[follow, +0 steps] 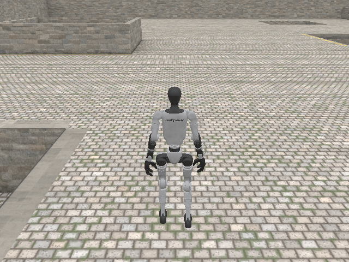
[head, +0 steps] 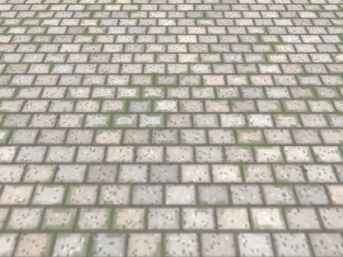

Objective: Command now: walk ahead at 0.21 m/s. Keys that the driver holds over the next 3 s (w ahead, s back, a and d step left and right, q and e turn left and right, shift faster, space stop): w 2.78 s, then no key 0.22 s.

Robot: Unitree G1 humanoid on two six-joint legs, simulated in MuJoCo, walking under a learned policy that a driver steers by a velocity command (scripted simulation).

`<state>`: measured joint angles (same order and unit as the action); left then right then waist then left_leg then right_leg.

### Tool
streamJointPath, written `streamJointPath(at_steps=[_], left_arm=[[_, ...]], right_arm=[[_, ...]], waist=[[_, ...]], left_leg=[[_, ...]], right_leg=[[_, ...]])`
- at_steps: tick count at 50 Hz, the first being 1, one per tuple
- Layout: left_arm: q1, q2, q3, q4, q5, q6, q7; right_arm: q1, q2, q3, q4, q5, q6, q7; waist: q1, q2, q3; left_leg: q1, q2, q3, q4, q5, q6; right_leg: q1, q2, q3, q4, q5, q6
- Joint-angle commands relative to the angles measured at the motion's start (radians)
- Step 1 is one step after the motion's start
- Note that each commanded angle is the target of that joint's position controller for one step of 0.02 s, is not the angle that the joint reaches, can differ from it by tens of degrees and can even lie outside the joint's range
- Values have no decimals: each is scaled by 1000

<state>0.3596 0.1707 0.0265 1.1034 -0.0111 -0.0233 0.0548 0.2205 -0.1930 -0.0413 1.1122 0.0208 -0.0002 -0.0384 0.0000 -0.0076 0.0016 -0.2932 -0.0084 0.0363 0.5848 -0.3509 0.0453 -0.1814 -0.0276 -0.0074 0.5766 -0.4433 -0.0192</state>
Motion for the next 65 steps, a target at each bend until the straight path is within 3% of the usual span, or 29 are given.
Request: streamJointPath(at_steps=[1,4,6,7,8,9,11,15,19,23,25,27,28,29,30,31,33,37,41,49,52,54,55,56,57,58,60,62,65], left_arm=[[27,60,12,-50,-7,-38,-5],[6,38,12,-75,-11,-62,-27],[105,29,16,-43,-13,-69,-31],[214,51,25,-5,-11,-69,-26],[351,159,56,34,-15,-75,-23],[388,237,72,31,-6,-86,-35],[293,137,43,-6,12,-102,-40],[218,79,15,-40,12,-71,-47],[200,143,21,-72,16,-69,-27],[216,180,40,-55,-6,-79,-26],[193,202,50,-58,-1,-71,-26],[150,204,50,-77,9,-57,-28],[148,153,32,-105,30,-61,-35],[289,-14,-8,-97,4,-84,-52],[174,96,19,-109,-28,-111,-56],[63,148,35,-150,-48,-121,-54],[-3,157,51,-164,-22,-115,-33],[13,104,55,-184,-16,-66,-24],[-168,126,58,-251,7,-67,-29],[-436,110,32,-334,-12,-85,-78],[-399,151,43,-346,-15,-93,-93],[-143,230,84,-274,-11,-96,-88],[54,315,107,-235,3,-93,-78],[108,376,118,-207,11,-89,-86],[100,274,90,-218,6,-90,-87],[9,229,75,-233,1,-93,-83],[-128,187,60,-258,15,-94,-84],[-147,150,50,-247,24,-100,-90],[-104,185,59,-221,16,-104,-79]], right_arm=[[94,-143,-33,-18,12,-37,6],[129,-178,-45,-24,6,-58,12],[-30,-174,-40,-86,13,-60,16],[-130,-148,-33,-124,18,-60,19],[-197,-68,-15,-166,24,-75,25],[-227,-76,-13,-205,21,-101,27],[-142,-107,-22,-165,20,-120,43],[-166,-79,-22,-171,9,-121,64],[-350,-24,9,-248,6,-107,77],[-398,-93,0,-299,16,-104,85],[-310,-146,-25,-291,13,-107,85],[3,-223,-69,-202,19,-97,71],[180,-307,-89,-169,2,-87,57],[213,-314,-80,-151,-20,-89,69],[150,-227,-59,-151,-11,-94,72],[47,-181,-45,-168,-3,-101,72],[-87,-128,-27,-189,-21,-118,82],[-56,-127,-19,-149,-22,-125,72],[32,-175,-27,-133,-23,-117,41],[198,-205,-34,-99,-1,-89,30],[189,-225,-45,-98,-1,-72,26],[149,-209,-38,-114,-6,-62,27],[161,-170,-19,-141,-25,-63,27],[292,-27,19,-144,-16,-88,38],[234,-137,-4,-135,10,-114,43],[130,-191,-18,-168,29,-128,45],[44,-181,-25,-183,6,-127,32],[84,-144,-29,-174,2,-98,31],[47,-122,-30,-188,-5,-74,27]], waist=[[-33,87,140],[-20,156,89],[75,135,112],[132,74,126],[168,-175,108],[167,-313,129],[82,-111,119],[44,-80,108],[70,-86,154],[40,-119,157],[-25,-156,60],[-178,-169,-126],[-214,-6,-274],[-107,277,-455],[-133,196,-335],[-106,144,-164],[-24,-3,-53],[42,71,20],[5,40,61],[-85,50,89],[-37,83,59],[96,86,-97],[153,-22,-261],[77,-301,-393],[111,-215,-384],[102,-165,-233],[41,-32,-98],[-11,-56,-72],[-24,-44,-19]], left_leg=[[50,168,-267,-239,-453,126],[20,310,-514,-368,-487,211],[-186,241,-380,-337,-407,151],[-339,154,-234,-195,-297,88],[-498,14,2,156,-119,2],[-662,-14,14,364,-183,-3],[-762,62,-73,590,-68,29],[-673,113,-20,498,125,19],[-383,40,67,132,339,-6],[-302,22,48,-26,354,40],[-166,-23,66,-35,314,75],[257,-29,50,-25,313,128],[575,204,-237,-7,235,190],[794,426,-769,-208,-24,352],[687,371,-782,-310,-84,292],[515,343,-603,-326,-11,247],[195,278,-379,-374,206,206],[12,221,-226,-478,204,210],[65,215,-173,-500,281,207],[273,234,-101,-421,329,154],[361,276,-111,-328,491,127],[309,205,-44,-30,778,82],[94,143,8,300,537,44],[-306,-55,-23,640,-137,-14],[-420,-13,-164,763,-209,4],[-489,38,-144,780,-130,20],[-406,123,-111,675,21,19],[-311,156,-117,599,70,18],[-353,169,-101,487,139,-4]], right_leg=[[-296,2,-15,-8,-172,-61],[-234,20,-37,137,-30,-85],[1,16,-26,-41,-24,-131],[171,-24,47,-175,-15,-149],[299,-199,345,-336,-143,-207],[361,-375,646,-418,-46,-284],[409,-336,514,-353,184,-238],[313,-225,214,-403,489,-153],[67,-146,68,-493,484,-142],[186,-206,52,-466,637,-130],[277,-226,31,-316,1016,-102],[154,-176,-11,58,1163,-54],[-110,-96,-34,408,738,-29],[-405,91,92,743,-103,7],[-505,43,178,854,-94,-23],[-564,-8,128,856,-5,-41],[-446,-98,96,759,144,-48],[-394,-152,85,613,188,-37],[-539,-161,64,378,401,9],[-502,-72,0,-17,506,-1],[-419,-40,-11,-67,387,-44],[-66,19,-55,-81,379,-98],[263,-165,154,-46,402,-167],[585,-379,667,-193,180,-327],[586,-363,746,-265,99,-299],[462,-332,579,-269,171,-250],[174,-263,365,-317,392,-219],[61,-219,269,-377,438,-211],[19,-207,192,-436,483,-226]])
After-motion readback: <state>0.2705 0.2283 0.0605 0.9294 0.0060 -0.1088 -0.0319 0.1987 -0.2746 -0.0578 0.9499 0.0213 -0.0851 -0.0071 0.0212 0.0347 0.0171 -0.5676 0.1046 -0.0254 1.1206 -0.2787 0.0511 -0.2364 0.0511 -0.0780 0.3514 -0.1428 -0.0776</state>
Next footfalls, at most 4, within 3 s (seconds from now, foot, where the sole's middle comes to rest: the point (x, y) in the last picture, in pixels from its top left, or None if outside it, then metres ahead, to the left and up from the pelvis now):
0.54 left None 0.41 0.10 -0.77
1.08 right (214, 209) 0.72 -0.15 -0.77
1.66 left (160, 150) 1.04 0.09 -0.77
2.20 right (205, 106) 1.36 -0.15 -0.77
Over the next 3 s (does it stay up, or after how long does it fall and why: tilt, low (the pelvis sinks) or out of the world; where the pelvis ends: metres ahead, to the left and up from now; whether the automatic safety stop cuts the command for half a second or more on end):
stays up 1.60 0.01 0.01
